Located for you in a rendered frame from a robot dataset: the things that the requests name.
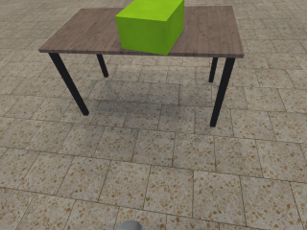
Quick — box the table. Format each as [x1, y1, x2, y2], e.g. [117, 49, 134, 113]
[38, 5, 245, 127]

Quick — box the carton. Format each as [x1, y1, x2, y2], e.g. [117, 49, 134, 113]
[115, 0, 185, 56]

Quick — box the left robot thigh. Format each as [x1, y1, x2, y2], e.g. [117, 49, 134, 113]
[116, 220, 146, 230]

